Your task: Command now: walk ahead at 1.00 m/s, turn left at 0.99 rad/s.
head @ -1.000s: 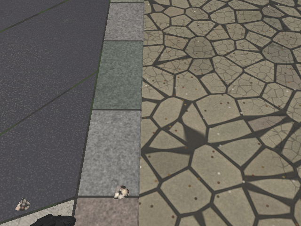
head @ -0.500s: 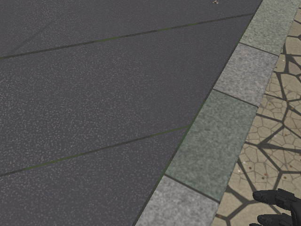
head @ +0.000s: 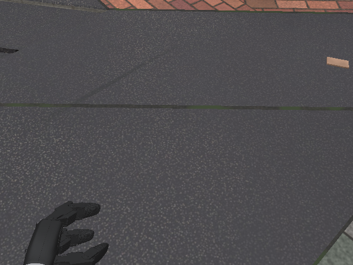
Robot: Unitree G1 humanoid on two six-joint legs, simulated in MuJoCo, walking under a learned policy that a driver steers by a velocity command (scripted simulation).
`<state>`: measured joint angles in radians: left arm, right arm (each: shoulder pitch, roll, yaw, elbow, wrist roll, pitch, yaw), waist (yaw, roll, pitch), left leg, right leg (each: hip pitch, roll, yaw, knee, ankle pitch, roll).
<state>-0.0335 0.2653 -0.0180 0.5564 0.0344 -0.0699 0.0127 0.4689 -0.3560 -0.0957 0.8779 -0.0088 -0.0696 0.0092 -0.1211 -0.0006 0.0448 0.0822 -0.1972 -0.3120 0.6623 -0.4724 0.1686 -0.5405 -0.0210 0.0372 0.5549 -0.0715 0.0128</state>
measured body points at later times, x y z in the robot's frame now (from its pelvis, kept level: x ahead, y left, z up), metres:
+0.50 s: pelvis +0.45 +0.07 -0.01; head +0.47 +0.09 +0.44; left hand +0.33 +0.31 -0.14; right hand +0.74 -0.06 -0.10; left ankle +0.51 +0.11 -0.71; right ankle +0.28 -0.16 -0.56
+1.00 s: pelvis +0.87 +0.30 +0.02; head +0.88 +0.33 +0.47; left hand +0.67 +0.54 -0.08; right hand +1.19 +0.25 -0.07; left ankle +0.75 +0.28 -0.60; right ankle +0.98 +0.22 -0.71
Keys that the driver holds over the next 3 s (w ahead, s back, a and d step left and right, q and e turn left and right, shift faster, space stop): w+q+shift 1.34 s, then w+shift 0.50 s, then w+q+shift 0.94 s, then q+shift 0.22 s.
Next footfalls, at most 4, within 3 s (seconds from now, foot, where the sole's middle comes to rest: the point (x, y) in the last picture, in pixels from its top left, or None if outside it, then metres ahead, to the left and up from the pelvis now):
0.44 left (128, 239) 0.55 0.13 -0.74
0.84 right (99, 142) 1.00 0.25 -0.74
1.28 left None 1.04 0.71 -0.74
1.70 right None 1.26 1.13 -0.74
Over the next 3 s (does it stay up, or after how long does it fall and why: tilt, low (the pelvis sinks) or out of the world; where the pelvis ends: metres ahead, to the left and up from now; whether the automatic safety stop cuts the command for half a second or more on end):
stays up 0.85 2.06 -0.12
